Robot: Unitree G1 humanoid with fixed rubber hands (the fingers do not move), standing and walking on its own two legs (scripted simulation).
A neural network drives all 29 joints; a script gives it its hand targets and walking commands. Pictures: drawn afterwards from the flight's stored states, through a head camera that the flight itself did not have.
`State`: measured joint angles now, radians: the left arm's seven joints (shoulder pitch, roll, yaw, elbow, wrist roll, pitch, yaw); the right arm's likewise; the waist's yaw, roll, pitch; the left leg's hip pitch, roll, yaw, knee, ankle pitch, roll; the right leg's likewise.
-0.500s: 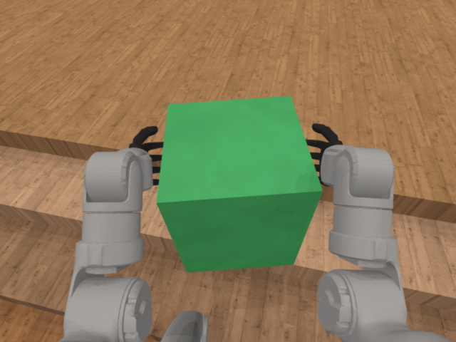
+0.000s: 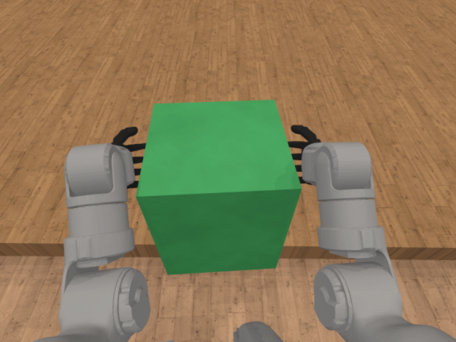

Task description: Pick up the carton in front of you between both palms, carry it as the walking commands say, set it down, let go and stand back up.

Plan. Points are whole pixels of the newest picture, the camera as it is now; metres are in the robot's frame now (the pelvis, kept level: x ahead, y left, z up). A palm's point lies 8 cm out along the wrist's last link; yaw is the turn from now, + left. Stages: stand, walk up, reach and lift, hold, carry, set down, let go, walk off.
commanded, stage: carry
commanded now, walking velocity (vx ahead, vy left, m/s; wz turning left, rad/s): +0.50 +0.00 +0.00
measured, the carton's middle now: (218, 191) +0.38 -0.03 +0.05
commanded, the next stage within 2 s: none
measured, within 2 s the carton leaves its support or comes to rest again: neither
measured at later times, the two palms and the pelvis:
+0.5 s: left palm (129, 15) +0.64 +0.10 +0.26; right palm (283, 3) +0.68 -0.19 +0.26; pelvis +0.29 -0.08 +0.11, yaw +1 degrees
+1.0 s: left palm out of the picture +1.00 +0.11 +0.35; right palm out of the picture +0.97 -0.19 +0.36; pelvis +0.61 -0.01 +0.21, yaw +0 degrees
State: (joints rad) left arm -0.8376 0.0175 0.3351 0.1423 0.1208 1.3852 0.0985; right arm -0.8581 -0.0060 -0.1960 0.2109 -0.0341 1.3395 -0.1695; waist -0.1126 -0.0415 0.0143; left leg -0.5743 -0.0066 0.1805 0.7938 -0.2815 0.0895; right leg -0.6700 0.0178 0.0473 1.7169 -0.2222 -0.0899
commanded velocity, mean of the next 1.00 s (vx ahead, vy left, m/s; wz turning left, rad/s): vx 0.50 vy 0.00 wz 0.00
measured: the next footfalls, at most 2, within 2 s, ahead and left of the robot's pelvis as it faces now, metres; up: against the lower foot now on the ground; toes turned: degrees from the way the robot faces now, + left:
right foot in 0.32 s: +0.39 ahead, -0.17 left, +0.12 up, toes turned -7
left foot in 0.88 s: +0.79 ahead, +0.06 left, +0.24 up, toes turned +7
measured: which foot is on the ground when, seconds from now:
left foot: down 0.00-0.36, up 0.38-0.86, down 0.88-1.00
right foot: up 0.00-0.30, down 0.32-0.90, up 0.92-1.00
